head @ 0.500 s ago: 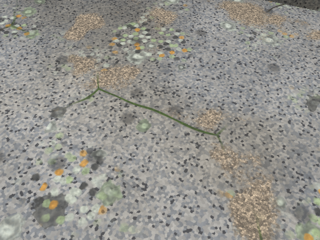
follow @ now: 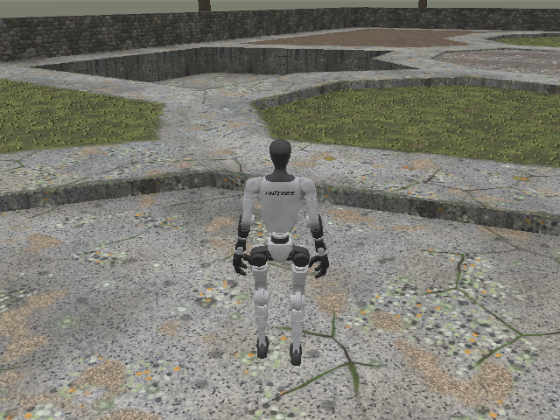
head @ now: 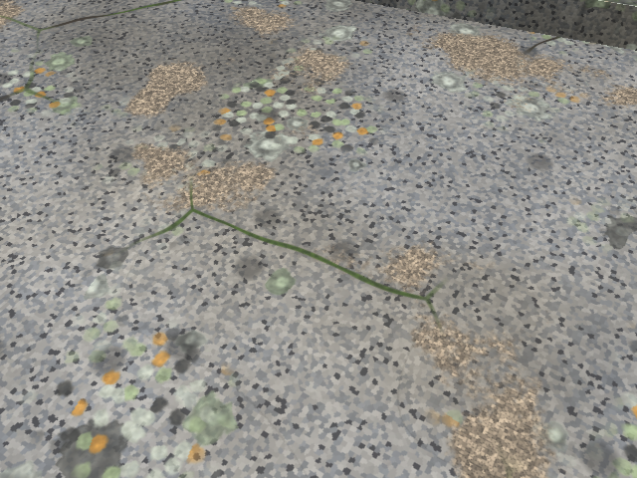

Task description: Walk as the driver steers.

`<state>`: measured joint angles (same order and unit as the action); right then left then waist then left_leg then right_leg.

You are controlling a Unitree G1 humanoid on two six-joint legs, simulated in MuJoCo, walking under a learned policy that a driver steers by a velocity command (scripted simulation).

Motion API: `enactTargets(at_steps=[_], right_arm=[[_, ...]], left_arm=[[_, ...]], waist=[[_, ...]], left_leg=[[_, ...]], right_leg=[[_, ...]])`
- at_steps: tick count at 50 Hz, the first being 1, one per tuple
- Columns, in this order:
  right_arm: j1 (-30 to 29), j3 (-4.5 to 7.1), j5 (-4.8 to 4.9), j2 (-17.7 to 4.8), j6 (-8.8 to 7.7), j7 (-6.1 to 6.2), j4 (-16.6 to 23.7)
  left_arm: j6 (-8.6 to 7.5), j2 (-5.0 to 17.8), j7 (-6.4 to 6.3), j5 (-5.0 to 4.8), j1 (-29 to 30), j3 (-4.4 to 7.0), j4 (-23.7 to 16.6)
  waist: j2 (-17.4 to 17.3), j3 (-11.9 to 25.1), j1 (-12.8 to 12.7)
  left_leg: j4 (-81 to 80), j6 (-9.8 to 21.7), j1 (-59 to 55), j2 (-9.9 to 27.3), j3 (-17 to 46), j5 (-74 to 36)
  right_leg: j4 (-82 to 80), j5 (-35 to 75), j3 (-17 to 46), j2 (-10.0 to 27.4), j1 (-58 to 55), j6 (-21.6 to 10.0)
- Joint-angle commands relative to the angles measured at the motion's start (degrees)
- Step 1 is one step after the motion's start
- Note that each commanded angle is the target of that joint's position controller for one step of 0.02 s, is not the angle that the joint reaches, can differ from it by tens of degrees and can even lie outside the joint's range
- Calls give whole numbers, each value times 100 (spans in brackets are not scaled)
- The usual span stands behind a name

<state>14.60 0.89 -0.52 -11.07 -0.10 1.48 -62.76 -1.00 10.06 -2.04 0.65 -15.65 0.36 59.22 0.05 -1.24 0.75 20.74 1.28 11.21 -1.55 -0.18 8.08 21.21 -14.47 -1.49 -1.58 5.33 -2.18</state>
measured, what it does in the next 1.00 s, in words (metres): stands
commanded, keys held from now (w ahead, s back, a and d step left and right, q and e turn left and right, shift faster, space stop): no key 0.80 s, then w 0.20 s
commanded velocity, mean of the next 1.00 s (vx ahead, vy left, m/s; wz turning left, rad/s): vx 0.03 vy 0.00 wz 0.00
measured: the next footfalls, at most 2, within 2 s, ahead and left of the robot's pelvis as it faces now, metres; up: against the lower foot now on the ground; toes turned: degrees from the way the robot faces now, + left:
left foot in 1.18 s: +0.22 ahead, +0.12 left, +0.00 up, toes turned +4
right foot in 1.70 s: +0.51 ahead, -0.06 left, +0.00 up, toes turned -20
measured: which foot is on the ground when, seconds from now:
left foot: down 0.00-0.86, up 0.88-1.00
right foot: down 0.00-1.00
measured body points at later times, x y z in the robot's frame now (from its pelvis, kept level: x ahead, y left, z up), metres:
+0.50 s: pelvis +0.01 -0.01 +0.00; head +0.02 -0.02 +0.45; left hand +0.00 +0.21 -0.16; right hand +0.01 -0.23 -0.17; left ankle +0.03 +0.11 -0.75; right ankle -0.03 -0.09 -0.75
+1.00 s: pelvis +0.05 -0.01 +0.00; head +0.04 -0.01 +0.45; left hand -0.04 +0.21 -0.16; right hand +0.04 -0.24 -0.16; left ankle +0.04 +0.09 -0.72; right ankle -0.03 -0.09 -0.74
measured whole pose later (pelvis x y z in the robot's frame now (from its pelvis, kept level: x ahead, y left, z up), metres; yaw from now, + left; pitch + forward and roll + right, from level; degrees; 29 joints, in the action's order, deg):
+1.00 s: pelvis +0.05 -0.01 +0.00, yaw +0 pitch +0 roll +0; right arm 17.4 0.4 -2.1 -8.8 -0.2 0.6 -65.8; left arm -1.5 8.9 -2.2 1.4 -25.8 1.3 65.7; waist 0.5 1.0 -1.7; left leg 44.1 2.6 19.5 0.8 -3.2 23.5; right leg 20.0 -18.4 -1.6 -3.3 1.7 -5.0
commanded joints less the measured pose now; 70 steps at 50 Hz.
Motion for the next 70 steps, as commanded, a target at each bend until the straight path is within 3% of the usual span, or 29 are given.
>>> enactTargets(at_steps=[1,18,40,41,43,45,46,48,50,52,55,56,58,59,60,61,62,63,64,66,70], right_arm=[[140,45,3,-438,-38,34,15],[286,-40,13,-223,3,92,-417],[484,-109,22,-64,22,121,-593],[514,-121,16,-28,27,119,-608],[403,-87,-25,-79,43,100,-514],[60,-49,-144,-105,50,24,-265],[-160,-57,-206,-40,20,-19,-99],[-451,-14,-197,-89,-85,-90,171],[-484,37,-159,-141,-221,-158,300],[-628,81,-106,-172,-309,-217,453],[-752,128,-52,-173,-310,-268,675],[-586,143,-27,-162,-310,-270,678],[459,241,1,-223,-342,-232,351],[1266,379,-31,-534,-405,-166,125],[2200,550,-131,-1246,-444,-95,61],[2218,527,-100,-1198,-354,-104,-46],[1396,451,-79,-976,-328,-107,173],[769,382,-53,-718,-375,-141,388],[480,328,-49,-581,-433,-151,462],[519,217,-56,-300,-536,-103,403],[1044,184,-63,-351,-638,-41,260]], left_arm=[[-34,490,-24,-4,-324,67,4],[-38,282,-69,-7,-614,-48,456],[-55,127,-85,-7,-903,-90,618],[-54,109,-82,0,-965,-94,634],[-5,379,-74,-2,-1097,23,643],[66,621,-55,3,-1394,155,662],[64,617,-42,19,-1543,188,690],[-19,561,-28,108,-1720,215,724],[-139,579,-11,109,-1651,240,672],[-241,587,1,94,-1560,246,612],[-327,668,15,88,-1497,261,566],[-341,704,29,73,-1409,269,540],[-377,732,71,26,-1197,258,477],[-425,590,119,35,-1237,200,460],[-443,125,176,-43,-1217,68,182],[-412,353,203,65,-1128,160,75],[-361,425,238,114,-904,192,-9],[-366,349,289,98,-712,182,-37],[-357,223,303,65,-734,189,-18],[-243,174,330,135,-885,222,19],[-94,192,379,92,-197,284,-293]], waist=[[-14,-152,-41],[35,-267,-30],[32,-360,-47],[45,-255,-72],[328,-417,-170],[727,-948,-370],[790,-1232,-476],[568,-1421,-486],[328,-1214,-375],[348,-1000,-324],[568,-875,-239],[602,-831,-122],[356,-506,377],[-105,-77,697],[-1416,535,967],[-1456,532,745],[-713,-111,322],[-238,-454,157],[-160,-574,-39],[-266,-501,-217],[-284,-534,-197]], left_leg=[[-226,108,-278,597,641,-552],[-129,74,-338,626,572,-641],[-51,3,-224,641,508,-523],[-53,7,-251,590,472,-219],[459,57,153,246,148,862],[1406,106,1314,-32,-320,1766],[1888,135,1724,139,-380,1791],[2705,183,2602,438,-195,1841],[2780,183,2896,549,-131,1605],[2408,164,2602,498,-229,1353],[1795,203,1823,351,-425,1077],[1544,235,1327,262,-528,894],[926,312,-477,-138,-782,498],[645,422,-1646,140,-340,725],[-523,886,-2619,1888,2216,2613],[-1364,1185,-2188,2515,3890,3386],[-1281,1094,-1471,2467,3328,3661],[-1347,970,-835,2262,2596,2909],[-1427,800,-457,2000,1880,2088],[-1421,608,-295,1662,914,834],[-1352,546,-704,1528,-34,-742]], right_leg=[[-496,618,656,727,446,-136],[-474,912,637,697,426,-136],[-502,1060,661,685,383,-165],[-604,530,678,652,341,-186],[-860,-1281,978,668,386,-385],[-1368,-3084,1847,1286,355,-860],[-1567,-3298,2248,1656,417,-1093],[-1701,-2674,2536,1977,44,-1365],[-1585,-1769,2236,1883,-430,-1338],[-1451,-989,1795,1685,-484,-1222],[-1210,-285,1354,1543,-108,-1113],[-1045,16,1202,1503,167,-1047],[-50,1130,722,1181,981,-803],[1192,1486,359,819,1519,-619],[3362,53,-300,62,2670,-252],[4677,-1491,120,-157,3251,-326],[5138,-1059,406,306,3450,-439],[5020,-493,485,509,3350,-454],[4774,-189,490,630,3092,-437],[4597,73,403,674,2801,-338],[4435,621,194,641,3501,-284]])
Keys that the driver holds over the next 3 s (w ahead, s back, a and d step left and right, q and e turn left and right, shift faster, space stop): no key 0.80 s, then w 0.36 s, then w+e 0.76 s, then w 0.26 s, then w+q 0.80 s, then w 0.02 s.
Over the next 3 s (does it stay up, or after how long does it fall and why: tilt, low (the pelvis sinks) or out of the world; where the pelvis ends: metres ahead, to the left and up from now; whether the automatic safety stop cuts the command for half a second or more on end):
stays up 1.05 -0.22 0.00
